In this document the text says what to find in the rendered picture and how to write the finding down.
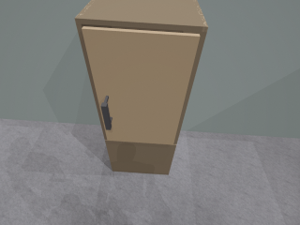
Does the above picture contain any handle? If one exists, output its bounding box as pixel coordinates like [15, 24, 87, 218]
[100, 96, 113, 130]

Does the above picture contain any cupboard door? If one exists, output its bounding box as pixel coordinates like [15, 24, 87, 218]
[82, 26, 201, 145]

